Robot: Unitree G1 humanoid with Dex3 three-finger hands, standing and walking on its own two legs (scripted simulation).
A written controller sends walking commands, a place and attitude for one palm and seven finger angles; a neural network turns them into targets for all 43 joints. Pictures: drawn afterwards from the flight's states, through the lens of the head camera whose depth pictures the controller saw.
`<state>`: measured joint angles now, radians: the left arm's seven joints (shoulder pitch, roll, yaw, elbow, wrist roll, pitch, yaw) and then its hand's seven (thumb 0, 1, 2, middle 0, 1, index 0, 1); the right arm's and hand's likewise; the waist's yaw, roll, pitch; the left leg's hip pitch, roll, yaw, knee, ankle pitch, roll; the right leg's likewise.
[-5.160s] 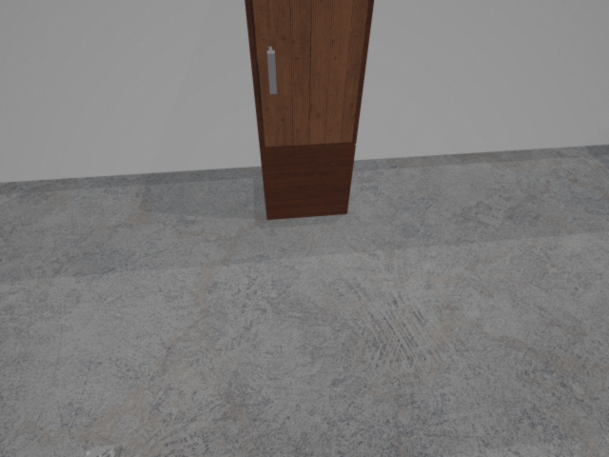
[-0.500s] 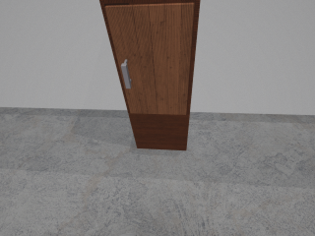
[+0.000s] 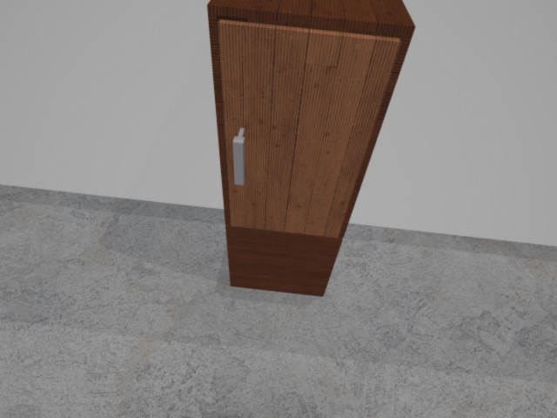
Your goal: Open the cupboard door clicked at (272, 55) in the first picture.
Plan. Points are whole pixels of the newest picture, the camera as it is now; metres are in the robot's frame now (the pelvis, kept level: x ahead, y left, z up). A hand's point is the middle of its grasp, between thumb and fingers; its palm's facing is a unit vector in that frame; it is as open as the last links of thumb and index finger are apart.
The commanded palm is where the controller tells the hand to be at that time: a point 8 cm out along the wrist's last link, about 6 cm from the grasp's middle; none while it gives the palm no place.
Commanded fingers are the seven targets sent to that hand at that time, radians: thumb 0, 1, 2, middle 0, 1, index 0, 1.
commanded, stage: take the last steps up to it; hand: left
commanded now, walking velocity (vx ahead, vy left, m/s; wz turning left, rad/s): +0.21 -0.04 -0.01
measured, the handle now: (240, 156) +0.68 +0.14 -0.05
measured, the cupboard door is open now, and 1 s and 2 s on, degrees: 0 0 0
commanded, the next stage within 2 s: come to a stop and stand still in 0.14 s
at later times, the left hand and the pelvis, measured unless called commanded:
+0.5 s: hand (203, 377) +0.22 +0.14 -0.17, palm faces +0.05 -0.97 -0.23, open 7.2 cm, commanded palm none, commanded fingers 0.00 0.90 0.90 -0.20 -0.30 -0.20 -0.30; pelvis +0.12 -0.04 -0.01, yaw +1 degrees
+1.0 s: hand out of the picture +0.09 +0.19 -0.18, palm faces +0.05 -0.98 -0.17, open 7.4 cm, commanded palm none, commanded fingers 0.00 0.90 0.90 -0.20 -0.30 -0.20 -0.30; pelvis +0.12 +0.01 +0.00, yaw +0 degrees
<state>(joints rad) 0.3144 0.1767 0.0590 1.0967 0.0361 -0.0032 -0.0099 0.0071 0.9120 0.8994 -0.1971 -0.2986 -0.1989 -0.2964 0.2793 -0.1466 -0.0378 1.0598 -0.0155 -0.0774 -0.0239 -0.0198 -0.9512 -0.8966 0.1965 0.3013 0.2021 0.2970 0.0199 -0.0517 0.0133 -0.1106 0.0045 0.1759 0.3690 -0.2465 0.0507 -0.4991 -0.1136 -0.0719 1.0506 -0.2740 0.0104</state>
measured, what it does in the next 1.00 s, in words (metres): walks ahead: right foot, then left foot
